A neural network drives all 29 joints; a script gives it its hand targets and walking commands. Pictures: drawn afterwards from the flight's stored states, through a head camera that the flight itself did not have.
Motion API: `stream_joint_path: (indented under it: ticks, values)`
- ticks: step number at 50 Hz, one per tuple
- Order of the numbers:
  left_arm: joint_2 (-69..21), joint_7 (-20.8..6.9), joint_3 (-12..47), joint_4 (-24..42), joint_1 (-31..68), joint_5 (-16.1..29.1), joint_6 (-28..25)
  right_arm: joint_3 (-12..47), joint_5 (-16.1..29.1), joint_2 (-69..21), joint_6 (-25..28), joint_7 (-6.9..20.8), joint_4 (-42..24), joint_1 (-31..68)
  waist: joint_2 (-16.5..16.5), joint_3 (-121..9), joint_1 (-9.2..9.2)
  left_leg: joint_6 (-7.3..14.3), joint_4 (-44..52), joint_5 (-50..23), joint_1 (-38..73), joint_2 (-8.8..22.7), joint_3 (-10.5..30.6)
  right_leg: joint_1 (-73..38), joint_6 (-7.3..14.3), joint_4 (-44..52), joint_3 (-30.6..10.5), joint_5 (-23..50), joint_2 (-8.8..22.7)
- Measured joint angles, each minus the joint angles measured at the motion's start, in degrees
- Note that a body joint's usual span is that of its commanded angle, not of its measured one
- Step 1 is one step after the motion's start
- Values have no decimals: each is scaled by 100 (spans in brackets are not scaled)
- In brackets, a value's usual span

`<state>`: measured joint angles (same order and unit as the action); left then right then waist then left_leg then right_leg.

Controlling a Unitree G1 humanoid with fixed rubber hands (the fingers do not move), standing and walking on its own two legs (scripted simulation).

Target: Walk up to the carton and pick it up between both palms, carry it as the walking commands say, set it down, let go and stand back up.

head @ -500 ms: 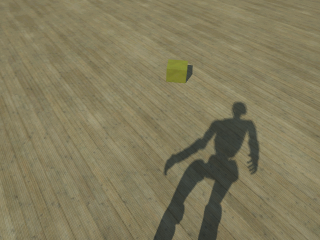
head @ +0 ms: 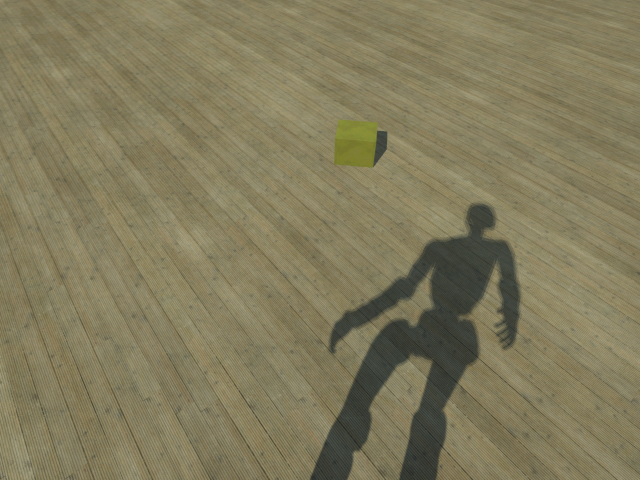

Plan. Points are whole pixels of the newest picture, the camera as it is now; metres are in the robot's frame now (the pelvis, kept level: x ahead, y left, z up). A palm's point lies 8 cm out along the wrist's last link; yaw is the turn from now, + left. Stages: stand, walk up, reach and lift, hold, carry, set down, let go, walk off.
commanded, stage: stand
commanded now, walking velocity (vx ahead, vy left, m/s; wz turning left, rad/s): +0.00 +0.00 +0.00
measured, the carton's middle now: (355, 143) +1.78 -0.17 -0.70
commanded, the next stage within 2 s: walk up in 0.48 s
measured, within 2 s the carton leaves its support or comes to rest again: neither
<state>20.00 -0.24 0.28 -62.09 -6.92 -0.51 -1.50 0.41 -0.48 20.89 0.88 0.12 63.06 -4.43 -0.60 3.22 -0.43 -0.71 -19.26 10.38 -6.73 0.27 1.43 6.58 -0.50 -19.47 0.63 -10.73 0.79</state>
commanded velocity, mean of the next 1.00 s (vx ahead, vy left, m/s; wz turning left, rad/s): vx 0.00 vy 0.00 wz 0.00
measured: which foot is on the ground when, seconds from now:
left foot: down 0.00-0.94, up 0.96-1.00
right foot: down 0.00-0.76, up 0.78-0.94, down 0.96-1.00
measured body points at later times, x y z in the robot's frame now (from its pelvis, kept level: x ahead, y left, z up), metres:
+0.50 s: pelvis +0.00 +0.00 +0.00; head +0.02 +0.00 +0.45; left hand +0.09 +0.31 -0.12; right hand +0.10 -0.30 -0.13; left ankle +0.00 +0.13 -0.75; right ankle +0.00 -0.12 -0.75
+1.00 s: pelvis +0.07 -0.05 -0.02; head +0.08 -0.07 +0.43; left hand +0.19 +0.30 -0.09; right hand +0.11 -0.40 -0.14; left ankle +0.00 +0.11 -0.72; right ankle +0.13 -0.17 -0.75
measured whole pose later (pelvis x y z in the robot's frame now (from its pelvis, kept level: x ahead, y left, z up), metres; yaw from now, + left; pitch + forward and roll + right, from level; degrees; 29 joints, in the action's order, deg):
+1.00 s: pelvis +0.07 -0.05 -0.02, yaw -2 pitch -1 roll +1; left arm 27.5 -4.4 -5.0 -51.7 -12.9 -2.2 -5.8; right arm -5.2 -2.0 27.1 2.5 3.6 55.3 -15.6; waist -1.9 1.2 1.1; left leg 2.2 -47.4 26.3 -14.1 2.2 3.2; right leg 20.7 0.8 -34.5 3.5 -12.0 2.5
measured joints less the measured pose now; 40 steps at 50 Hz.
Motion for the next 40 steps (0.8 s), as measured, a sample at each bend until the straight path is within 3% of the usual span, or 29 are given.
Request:
stream_joint_path:
  ticks: [33,38,40]
  values:
    - [27,13,-37,12,98,-13,34,-41,-13,13,-6,17,34,50,13,-12,19,-2,106,-24,32,-1,-11,-13,-13,75,-24,14,14]
    - [190,-236,-225,393,-317,-147,-90,-319,-137,111,148,236,-336,-333,61,-250,-36,302,-755,1012,-310,-6,-73,434,291,-958,-103,-1225,-6]
    - [314,-294,-308,468,-447,-149,-100,-433,-169,189,230,274,-493,-486,113,-296,-28,260,-777,781,-300,-35,-100,754,320,-1565,-115,-1367,26]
